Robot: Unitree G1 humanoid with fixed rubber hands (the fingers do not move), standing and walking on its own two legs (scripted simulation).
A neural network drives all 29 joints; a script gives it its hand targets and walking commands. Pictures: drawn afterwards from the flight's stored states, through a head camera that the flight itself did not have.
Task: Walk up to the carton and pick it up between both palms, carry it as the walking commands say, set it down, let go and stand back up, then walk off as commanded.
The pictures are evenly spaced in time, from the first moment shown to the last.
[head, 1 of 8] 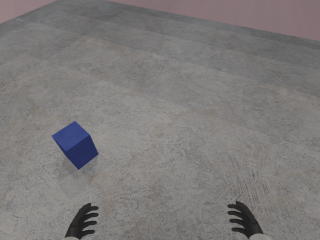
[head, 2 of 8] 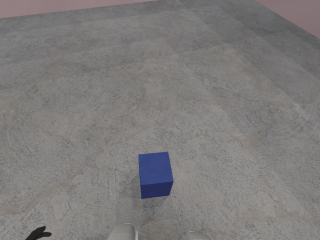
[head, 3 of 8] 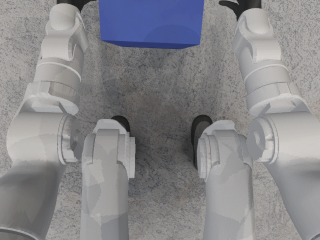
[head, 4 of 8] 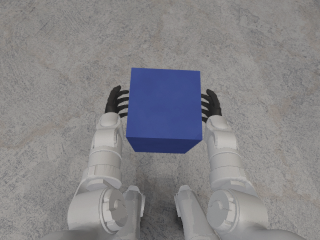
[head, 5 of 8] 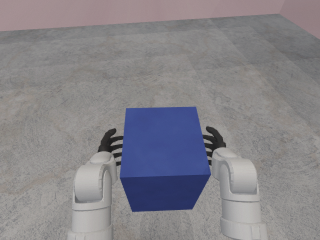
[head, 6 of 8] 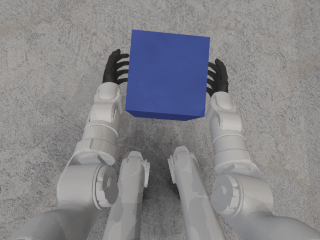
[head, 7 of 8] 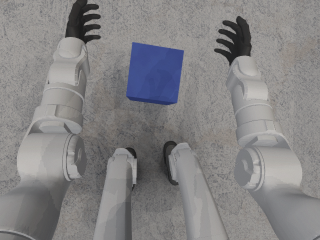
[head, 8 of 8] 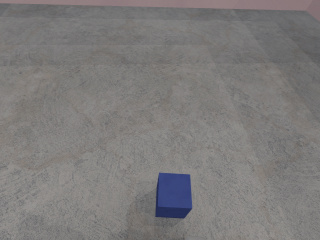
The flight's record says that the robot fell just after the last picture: no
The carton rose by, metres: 0.67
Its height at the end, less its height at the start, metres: +0.00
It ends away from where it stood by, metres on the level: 0.18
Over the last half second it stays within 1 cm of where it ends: yes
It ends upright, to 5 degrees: yes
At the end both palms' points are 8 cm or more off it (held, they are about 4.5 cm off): yes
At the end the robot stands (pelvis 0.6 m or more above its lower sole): yes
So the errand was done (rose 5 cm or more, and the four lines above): yes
